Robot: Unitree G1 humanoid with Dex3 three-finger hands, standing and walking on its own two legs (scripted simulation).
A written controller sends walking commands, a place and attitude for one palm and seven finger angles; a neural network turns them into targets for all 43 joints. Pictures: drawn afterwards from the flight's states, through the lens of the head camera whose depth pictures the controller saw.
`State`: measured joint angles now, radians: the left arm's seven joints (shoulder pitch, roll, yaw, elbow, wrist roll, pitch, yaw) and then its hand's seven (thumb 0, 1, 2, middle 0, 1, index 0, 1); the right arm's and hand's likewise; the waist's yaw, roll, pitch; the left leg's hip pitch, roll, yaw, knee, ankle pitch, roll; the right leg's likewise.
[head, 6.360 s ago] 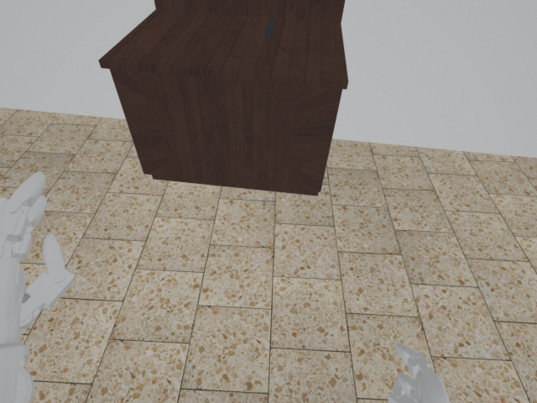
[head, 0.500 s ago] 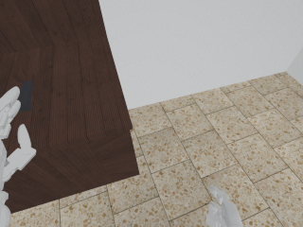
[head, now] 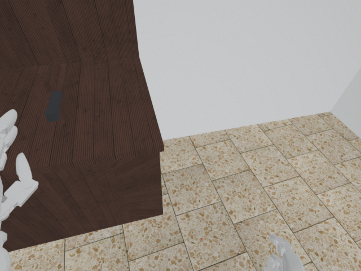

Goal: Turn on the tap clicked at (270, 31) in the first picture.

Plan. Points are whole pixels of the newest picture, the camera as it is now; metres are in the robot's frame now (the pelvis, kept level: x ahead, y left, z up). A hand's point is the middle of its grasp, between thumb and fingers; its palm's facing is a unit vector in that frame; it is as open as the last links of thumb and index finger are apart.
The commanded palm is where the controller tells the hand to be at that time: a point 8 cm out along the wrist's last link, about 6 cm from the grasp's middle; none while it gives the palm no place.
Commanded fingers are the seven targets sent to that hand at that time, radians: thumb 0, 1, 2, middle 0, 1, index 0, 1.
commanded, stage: come to a stop and stand still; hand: left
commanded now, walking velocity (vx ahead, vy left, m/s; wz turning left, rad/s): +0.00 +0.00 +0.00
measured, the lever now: (52, 115) +0.49 +0.42 +0.05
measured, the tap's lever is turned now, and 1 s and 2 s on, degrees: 0 0 0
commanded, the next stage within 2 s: look again from close up in 0.42 s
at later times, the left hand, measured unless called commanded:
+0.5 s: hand (26, 199) +0.18 +0.26 +0.16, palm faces +0.43 -0.80 -0.42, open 7.4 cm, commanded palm +0.13 +0.29 +0.18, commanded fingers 0.00 0.90 0.90 -0.20 -0.30 -0.20 -0.30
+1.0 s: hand (25, 172) +0.22 +0.28 +0.18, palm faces +0.42 -0.83 -0.37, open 7.4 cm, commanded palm +0.16 +0.29 +0.18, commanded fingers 0.00 0.90 0.90 -0.20 -0.30 -0.20 -0.30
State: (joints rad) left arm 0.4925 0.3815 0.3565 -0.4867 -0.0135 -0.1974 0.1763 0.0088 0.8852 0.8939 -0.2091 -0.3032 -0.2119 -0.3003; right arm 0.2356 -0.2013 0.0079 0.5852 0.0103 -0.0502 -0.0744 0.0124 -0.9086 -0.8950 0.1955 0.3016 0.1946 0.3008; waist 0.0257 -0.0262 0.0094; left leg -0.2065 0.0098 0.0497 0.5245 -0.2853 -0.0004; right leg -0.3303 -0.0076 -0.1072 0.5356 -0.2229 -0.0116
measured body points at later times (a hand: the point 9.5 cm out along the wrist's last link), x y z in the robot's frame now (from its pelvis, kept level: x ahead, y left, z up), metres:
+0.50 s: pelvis -0.03 +0.01 +0.00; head -0.04 +0.00 +0.45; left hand +0.15 +0.30 +0.19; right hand +0.10 -0.23 -0.10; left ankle +0.00 +0.12 -0.73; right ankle +0.08 -0.08 -0.73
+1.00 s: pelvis -0.01 +0.02 +0.00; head +0.00 +0.04 +0.45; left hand +0.19 +0.32 +0.19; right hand +0.14 -0.20 -0.08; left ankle +0.00 +0.12 -0.73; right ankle +0.08 -0.08 -0.73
